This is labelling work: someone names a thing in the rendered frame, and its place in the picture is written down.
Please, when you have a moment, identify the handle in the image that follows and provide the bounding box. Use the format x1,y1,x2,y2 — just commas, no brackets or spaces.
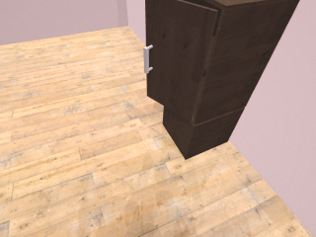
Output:
143,44,153,74

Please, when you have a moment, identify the cupboard door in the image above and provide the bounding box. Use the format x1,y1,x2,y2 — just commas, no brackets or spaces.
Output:
145,0,218,121

